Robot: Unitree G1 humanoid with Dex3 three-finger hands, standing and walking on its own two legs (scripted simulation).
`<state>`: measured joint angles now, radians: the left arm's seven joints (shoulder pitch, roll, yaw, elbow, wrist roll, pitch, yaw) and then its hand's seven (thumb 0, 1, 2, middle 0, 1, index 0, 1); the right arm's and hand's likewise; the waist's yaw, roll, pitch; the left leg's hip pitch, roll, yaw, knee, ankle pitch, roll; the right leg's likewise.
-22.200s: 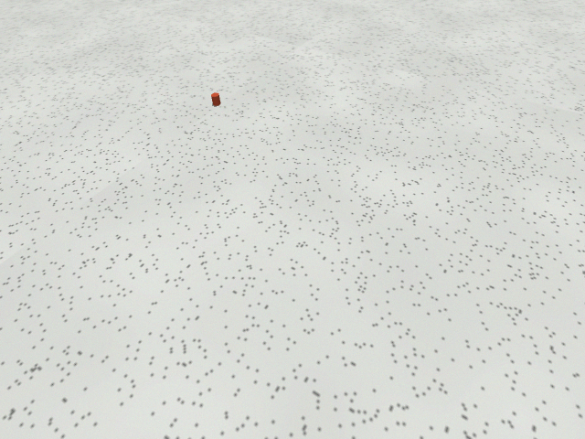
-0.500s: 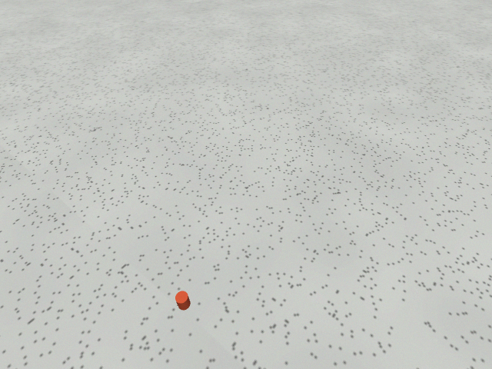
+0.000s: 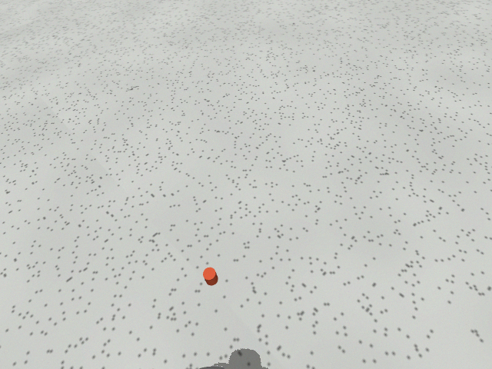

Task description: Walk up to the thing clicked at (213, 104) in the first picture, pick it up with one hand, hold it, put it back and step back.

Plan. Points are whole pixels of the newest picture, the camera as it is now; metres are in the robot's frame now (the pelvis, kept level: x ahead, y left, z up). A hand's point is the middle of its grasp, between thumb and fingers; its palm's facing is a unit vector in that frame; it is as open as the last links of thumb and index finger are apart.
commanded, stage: walk up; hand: left
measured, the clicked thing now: (210, 276) +0.53 +0.22 -0.72
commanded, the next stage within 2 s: none
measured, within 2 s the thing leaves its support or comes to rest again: neither
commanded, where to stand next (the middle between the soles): +0.13 +0.02 m, yaw -5 degrees
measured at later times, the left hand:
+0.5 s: hand out of the picture +0.14 +0.28 -0.13, palm faces -0.05 -0.89 -0.46, open 7.4 cm
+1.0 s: hand out of the picture +0.07 +0.27 -0.14, palm faces -0.13 -0.92 -0.37, open 7.4 cm
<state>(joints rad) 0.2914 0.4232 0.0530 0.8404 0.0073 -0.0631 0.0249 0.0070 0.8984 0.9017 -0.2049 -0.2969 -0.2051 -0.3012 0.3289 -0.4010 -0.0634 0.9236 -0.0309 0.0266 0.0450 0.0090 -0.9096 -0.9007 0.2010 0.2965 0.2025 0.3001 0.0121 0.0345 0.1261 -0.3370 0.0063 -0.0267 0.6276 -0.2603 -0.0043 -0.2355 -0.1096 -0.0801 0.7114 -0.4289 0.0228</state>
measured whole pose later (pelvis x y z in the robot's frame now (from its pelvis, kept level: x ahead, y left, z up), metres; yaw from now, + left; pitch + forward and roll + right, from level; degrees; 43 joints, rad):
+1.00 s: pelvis +0.00 -0.01 +0.01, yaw -5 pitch -2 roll +0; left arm 0.29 0.44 0.07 0.96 0.02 0.00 -0.06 0.01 0.90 0.90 -0.20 -0.30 -0.20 -0.30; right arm 0.33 -0.45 -0.07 0.87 -0.04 -0.05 0.02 0.01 -0.90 -0.90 0.21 0.30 0.21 0.30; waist -0.02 -0.03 0.07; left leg -0.16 0.10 0.05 0.58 -0.39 0.01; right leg -0.32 -0.02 0.01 0.74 -0.49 -0.01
